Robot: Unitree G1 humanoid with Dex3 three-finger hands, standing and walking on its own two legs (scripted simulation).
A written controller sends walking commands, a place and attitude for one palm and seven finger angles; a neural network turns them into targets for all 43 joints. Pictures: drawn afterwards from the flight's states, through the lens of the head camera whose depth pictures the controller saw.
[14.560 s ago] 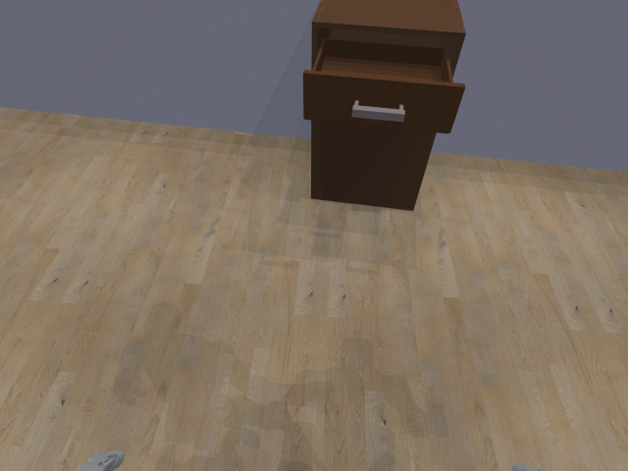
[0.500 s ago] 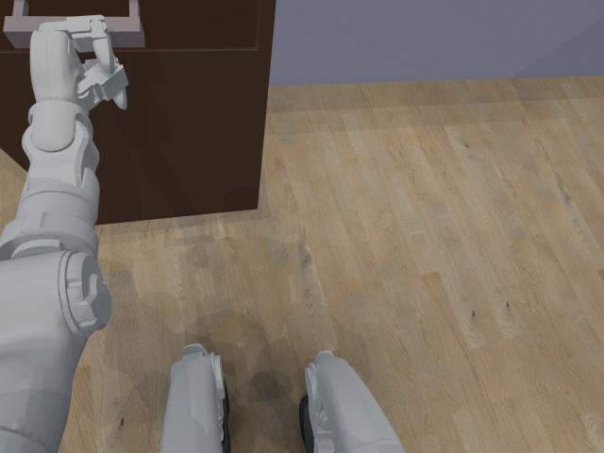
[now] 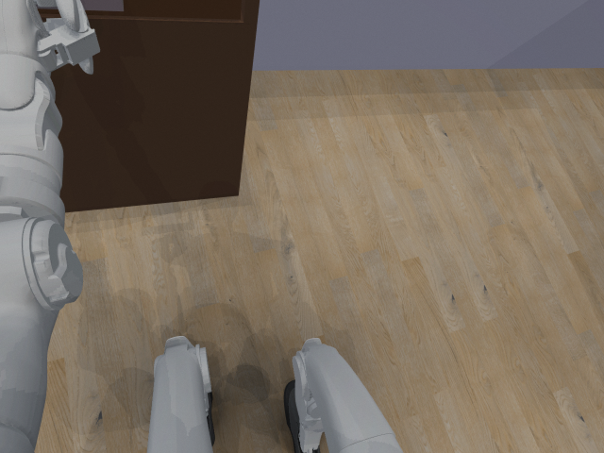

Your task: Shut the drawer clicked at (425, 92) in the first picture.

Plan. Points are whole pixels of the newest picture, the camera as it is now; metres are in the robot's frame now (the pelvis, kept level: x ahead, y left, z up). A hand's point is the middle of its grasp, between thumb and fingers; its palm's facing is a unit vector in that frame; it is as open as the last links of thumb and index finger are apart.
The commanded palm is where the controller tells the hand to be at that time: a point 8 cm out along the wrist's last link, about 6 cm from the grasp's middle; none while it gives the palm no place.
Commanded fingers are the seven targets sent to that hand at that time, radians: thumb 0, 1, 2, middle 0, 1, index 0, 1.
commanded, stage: pull the fist back off the drawer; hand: left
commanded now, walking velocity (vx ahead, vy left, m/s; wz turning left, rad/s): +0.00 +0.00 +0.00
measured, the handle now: out of the picture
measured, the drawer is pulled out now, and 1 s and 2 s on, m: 0.00 0.00 0.00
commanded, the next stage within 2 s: draw the hand back to the body in 0.64 s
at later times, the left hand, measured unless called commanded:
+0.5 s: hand (90, 35) +0.58 +0.19 +0.08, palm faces +0.09 -1.00 -0.04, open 3.0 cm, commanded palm +0.56 +0.19 +0.08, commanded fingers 0.00 0.90 0.90 -1.40 -1.60 -1.40 -1.60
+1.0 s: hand (44, 60) +0.50 +0.20 +0.13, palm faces +0.10 -0.99 -0.05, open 3.3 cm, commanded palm +0.46 +0.24 +0.15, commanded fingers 0.00 0.90 0.90 -1.40 -1.60 -1.40 -1.60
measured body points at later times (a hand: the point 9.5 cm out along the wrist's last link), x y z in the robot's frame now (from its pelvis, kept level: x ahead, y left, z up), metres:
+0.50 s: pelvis +0.01 +0.01 +0.01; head +0.19 +0.05 +0.41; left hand +0.57 +0.24 +0.08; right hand -0.01 -0.25 -0.09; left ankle +0.11 +0.12 -0.57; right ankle +0.03 -0.13 -0.57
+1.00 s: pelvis +0.07 +0.00 +0.08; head +0.20 +0.01 +0.51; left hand +0.49 +0.26 +0.13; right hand +0.13 -0.25 -0.05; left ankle +0.11 +0.12 -0.57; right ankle +0.03 -0.13 -0.57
